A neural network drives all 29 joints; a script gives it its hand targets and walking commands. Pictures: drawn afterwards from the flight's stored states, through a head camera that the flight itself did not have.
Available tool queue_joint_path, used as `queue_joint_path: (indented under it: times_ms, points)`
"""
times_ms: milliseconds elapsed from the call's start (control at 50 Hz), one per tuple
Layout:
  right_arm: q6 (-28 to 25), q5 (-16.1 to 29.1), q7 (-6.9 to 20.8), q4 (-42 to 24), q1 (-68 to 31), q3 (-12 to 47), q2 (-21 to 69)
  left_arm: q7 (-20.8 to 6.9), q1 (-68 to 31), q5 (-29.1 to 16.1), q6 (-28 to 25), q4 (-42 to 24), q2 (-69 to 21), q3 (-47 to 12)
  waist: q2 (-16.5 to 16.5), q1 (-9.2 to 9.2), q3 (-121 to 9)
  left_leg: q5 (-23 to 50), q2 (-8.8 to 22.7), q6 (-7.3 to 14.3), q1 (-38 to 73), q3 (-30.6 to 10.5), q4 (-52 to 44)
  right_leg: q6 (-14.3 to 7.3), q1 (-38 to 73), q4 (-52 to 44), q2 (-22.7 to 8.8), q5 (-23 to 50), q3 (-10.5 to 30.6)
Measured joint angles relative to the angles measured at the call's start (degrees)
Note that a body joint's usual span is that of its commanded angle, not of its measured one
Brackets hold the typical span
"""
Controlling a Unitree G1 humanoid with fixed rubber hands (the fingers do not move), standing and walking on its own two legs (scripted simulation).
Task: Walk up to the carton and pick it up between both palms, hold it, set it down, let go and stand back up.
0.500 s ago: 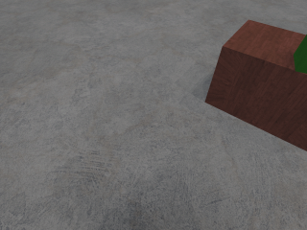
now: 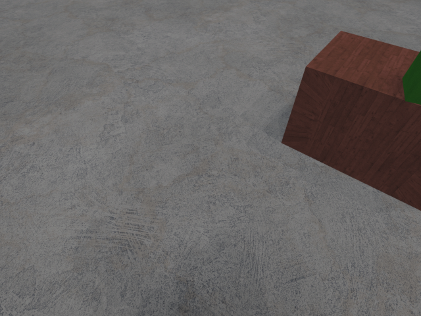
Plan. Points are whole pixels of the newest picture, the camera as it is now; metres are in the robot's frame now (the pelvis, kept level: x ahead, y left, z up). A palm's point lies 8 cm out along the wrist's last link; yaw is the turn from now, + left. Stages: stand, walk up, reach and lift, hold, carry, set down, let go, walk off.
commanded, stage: stand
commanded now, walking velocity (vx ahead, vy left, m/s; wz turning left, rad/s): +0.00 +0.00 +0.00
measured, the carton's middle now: out of the picture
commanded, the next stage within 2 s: walk up in 0.74 s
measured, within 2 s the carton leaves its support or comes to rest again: neither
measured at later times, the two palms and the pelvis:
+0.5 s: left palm out of the picture -0.05 +0.20 -0.15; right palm out of the picture -0.03 -0.19 -0.15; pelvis +0.00 +0.01 +0.00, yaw +0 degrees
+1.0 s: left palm out of the picture -0.03 +0.21 -0.15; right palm out of the picture -0.03 -0.20 -0.15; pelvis +0.00 +0.01 +0.00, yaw -4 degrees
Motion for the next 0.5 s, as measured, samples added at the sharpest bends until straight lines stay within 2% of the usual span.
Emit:
queue_joint_path:
  times_ms: [500]
  points:
    - [-0.1,0.0,0.2,0.5,1.4,0.0,0.3,0.1,1.8,-0.1,-0.1,1.1,0.1,-0.2,-0.1,-0.01,-0.2,0.4,-0.6,0.5,-0.1,0.1,-0.5,0.6,-0.1,-0.3,-0.7,0.3,0.1]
